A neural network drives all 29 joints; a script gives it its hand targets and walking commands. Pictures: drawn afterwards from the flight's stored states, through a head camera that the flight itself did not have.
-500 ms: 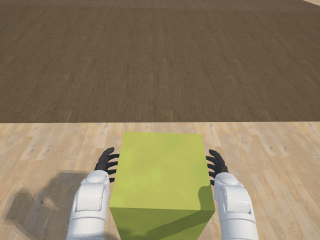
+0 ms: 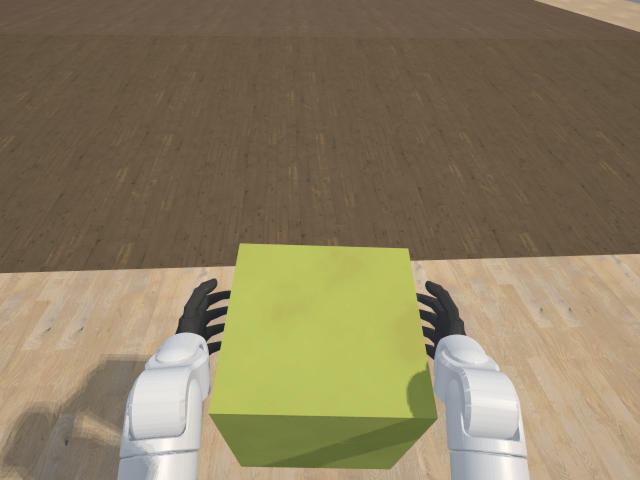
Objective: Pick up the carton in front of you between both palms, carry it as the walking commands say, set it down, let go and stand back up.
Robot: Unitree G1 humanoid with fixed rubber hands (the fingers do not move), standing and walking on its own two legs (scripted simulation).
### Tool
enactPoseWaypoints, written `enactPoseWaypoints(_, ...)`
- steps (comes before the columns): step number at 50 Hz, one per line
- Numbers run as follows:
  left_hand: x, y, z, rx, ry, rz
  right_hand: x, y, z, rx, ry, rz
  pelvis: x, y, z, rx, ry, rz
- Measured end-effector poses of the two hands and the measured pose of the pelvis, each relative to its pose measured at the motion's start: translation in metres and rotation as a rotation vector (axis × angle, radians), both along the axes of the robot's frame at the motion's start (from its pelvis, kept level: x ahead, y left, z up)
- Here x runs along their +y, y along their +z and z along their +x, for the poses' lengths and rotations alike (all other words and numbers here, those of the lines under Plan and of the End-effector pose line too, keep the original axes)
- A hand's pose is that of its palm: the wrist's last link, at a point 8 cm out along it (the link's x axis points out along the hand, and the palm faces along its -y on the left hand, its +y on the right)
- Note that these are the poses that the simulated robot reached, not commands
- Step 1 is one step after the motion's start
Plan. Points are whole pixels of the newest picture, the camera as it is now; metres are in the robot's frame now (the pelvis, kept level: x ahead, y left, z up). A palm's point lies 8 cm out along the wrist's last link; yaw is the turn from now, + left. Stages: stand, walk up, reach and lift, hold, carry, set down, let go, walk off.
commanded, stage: carry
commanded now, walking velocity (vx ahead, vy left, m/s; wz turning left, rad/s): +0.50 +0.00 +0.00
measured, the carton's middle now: (319, 363) +0.30 +0.00 +0.03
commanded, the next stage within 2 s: none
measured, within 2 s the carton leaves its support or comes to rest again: neither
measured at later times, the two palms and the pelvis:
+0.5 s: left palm (238, 236) +0.48 +0.13 +0.09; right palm (430, 244) +0.47 -0.17 +0.10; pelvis +0.25 -0.01 +0.01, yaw +0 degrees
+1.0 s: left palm (271, 146) +0.78 +0.11 +0.10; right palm (407, 150) +0.79 -0.19 +0.10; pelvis +0.56 -0.04 +0.01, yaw +2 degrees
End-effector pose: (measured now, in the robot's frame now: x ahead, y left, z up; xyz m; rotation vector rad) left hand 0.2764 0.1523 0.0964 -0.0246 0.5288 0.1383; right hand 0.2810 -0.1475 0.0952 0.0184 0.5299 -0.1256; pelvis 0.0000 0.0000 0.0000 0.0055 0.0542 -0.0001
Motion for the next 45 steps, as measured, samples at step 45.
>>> enactPoseWaypoints(45,-0.043,0.004,0.427,0.127,0.124,-0.051,-0.042,-0.001,0.444,0.131,0.006,0.070,-0.053,0.021,0.493,0.023,0.046,0.021)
